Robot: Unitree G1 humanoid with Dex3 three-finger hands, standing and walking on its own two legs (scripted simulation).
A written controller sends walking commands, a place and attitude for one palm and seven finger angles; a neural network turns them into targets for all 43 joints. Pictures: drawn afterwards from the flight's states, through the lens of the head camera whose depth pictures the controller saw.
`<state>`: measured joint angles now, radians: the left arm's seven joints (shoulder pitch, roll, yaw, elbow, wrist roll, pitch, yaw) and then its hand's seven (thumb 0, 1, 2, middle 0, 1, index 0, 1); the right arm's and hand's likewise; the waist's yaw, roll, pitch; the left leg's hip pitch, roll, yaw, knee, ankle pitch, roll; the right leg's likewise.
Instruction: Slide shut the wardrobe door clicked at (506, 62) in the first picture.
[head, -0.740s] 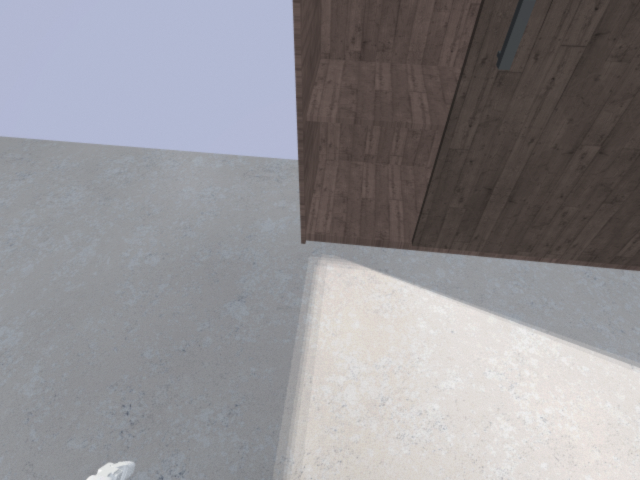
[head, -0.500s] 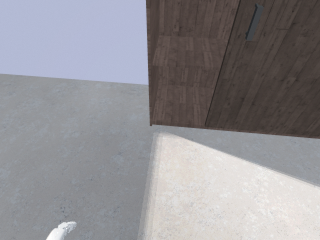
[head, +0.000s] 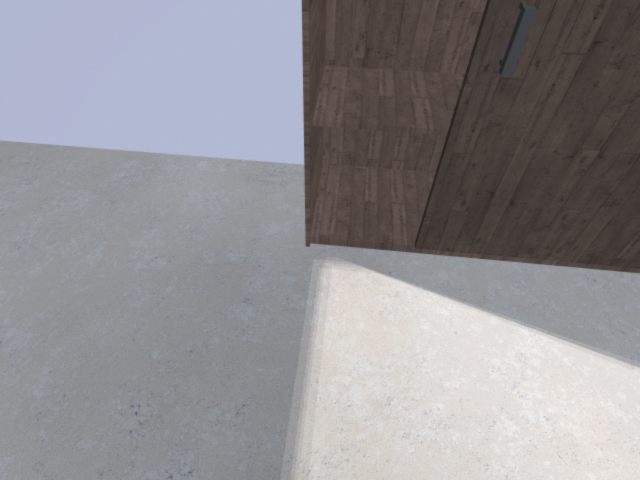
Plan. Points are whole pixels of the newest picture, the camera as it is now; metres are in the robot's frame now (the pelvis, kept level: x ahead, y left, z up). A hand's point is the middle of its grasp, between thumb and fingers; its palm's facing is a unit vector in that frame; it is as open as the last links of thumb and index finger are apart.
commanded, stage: stand and wait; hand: right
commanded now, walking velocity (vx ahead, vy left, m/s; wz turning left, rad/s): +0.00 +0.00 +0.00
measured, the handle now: (514, 39) +1.08 -0.41 +0.11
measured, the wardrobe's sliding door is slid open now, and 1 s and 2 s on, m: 0.44 0.44 0.44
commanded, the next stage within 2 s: look at it before walking up in 0.22 s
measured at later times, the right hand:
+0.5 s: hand out of the picture +0.06 -0.24 -0.16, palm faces -0.04 +0.95 -0.32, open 7.4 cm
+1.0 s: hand out of the picture +0.07 -0.24 -0.16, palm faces -0.02 +0.94 -0.33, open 7.4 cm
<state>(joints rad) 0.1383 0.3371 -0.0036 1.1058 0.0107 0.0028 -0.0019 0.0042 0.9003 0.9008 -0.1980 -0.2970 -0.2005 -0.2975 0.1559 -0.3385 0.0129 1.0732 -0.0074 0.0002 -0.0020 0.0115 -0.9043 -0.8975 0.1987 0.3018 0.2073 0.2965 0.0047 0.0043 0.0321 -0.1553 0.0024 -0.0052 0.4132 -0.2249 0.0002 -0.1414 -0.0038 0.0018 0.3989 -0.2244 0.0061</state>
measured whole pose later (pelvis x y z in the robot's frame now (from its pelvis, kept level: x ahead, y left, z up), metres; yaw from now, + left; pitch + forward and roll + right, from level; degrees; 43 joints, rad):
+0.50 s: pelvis -0.01 +0.00 +0.00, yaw +0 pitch -2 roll +0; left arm 0.13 0.33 -0.01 1.11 0.01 0.00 -0.01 0.00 0.90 0.90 -0.20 -0.30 -0.20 -0.30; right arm 0.15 -0.33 0.02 1.08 -0.01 0.00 0.00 0.01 -0.90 -0.90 0.20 0.30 0.21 0.30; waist 0.00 0.01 0.03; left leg -0.16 0.00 0.00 0.39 -0.20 0.00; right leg -0.15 -0.01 0.00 0.38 -0.20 0.01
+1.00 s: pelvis +0.00 +0.00 +0.00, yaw -1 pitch -1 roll +0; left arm 0.13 0.33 0.00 1.10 0.01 0.00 0.00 0.00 0.90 0.90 -0.20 -0.30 -0.20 -0.30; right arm 0.14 -0.33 0.01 1.07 -0.01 0.00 -0.01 0.01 -0.90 -0.90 0.20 0.30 0.21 0.30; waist 0.01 0.01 0.03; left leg -0.16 0.01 0.01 0.39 -0.21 0.00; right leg -0.16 0.00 0.01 0.38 -0.20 0.01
